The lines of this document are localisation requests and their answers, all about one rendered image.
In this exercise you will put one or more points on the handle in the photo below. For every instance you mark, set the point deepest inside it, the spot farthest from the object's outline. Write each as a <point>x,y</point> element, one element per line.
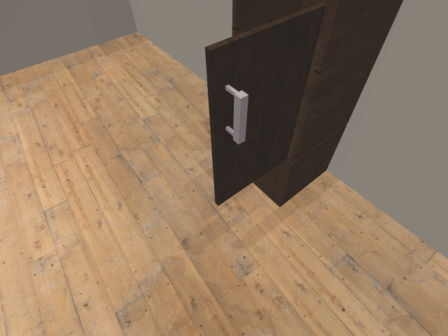
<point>240,114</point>

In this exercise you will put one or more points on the cupboard door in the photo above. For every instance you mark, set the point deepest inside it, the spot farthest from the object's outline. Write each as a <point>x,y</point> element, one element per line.
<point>271,64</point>

